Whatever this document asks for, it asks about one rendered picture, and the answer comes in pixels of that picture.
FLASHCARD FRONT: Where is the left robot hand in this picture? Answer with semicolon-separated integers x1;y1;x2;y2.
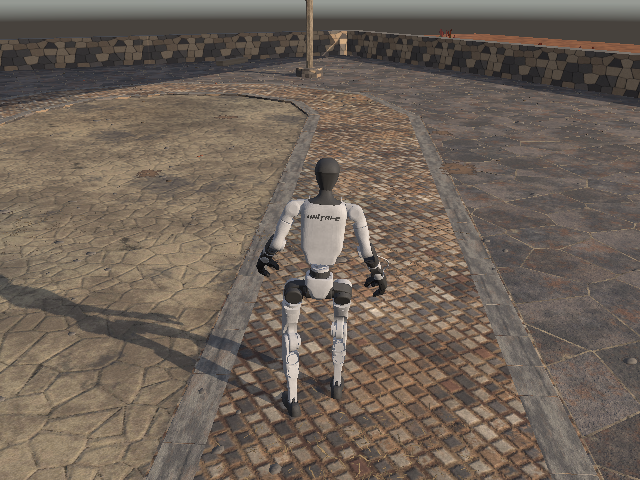
256;258;279;277

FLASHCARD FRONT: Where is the robot torso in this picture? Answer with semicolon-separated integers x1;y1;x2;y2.
301;195;347;300

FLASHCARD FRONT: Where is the right robot upper arm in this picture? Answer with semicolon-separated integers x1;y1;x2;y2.
346;203;373;259

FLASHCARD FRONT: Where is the robot left shin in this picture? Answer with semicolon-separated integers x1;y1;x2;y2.
282;334;299;404

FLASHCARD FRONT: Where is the left robot upper arm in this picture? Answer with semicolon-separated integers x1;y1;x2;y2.
269;199;305;251

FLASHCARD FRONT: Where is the robot right forearm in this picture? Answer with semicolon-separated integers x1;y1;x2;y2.
364;243;384;280

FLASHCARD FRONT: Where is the right robot hand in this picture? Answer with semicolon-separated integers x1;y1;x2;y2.
364;274;387;297

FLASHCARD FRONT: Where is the robot left forearm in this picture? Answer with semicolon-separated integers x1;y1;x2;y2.
259;234;278;263

